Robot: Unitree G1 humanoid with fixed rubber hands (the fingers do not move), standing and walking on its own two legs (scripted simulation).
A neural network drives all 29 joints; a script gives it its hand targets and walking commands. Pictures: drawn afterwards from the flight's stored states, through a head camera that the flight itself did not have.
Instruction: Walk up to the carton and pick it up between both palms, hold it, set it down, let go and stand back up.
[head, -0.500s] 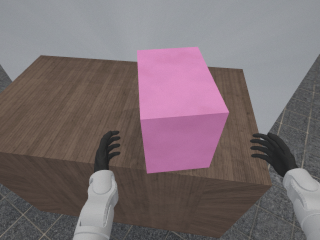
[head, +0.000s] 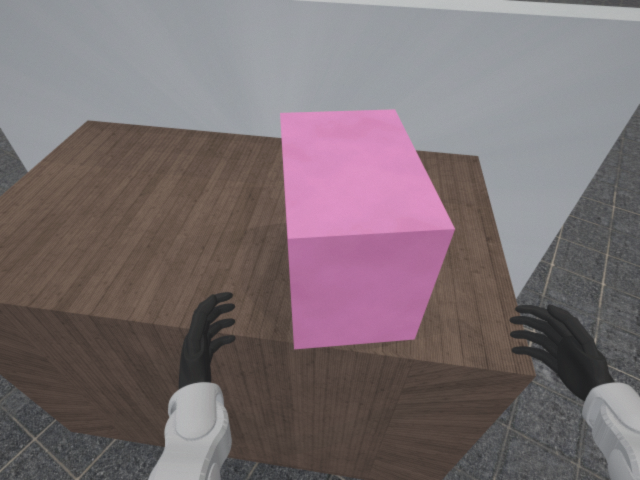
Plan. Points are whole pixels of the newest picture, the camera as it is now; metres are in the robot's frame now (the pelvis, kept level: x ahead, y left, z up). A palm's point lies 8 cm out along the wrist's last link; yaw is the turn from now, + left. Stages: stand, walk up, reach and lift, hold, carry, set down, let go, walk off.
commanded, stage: set down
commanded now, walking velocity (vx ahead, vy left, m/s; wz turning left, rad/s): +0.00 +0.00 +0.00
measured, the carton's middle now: (346, 224) +0.51 +0.04 +0.05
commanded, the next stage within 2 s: none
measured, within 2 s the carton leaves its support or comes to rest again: neither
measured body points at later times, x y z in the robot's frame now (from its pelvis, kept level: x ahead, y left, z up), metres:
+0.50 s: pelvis +0.00 +0.00 +0.00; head -0.01 +0.01 +0.45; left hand +0.21 +0.19 +0.04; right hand +0.27 -0.25 +0.02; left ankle +0.02 +0.15 -0.74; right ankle +0.04 -0.09 -0.74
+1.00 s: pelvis +0.02 +0.01 +0.00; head +0.03 +0.02 +0.45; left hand +0.20 +0.20 -0.01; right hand +0.25 -0.24 -0.02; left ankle +0.02 +0.15 -0.74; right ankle +0.04 -0.09 -0.74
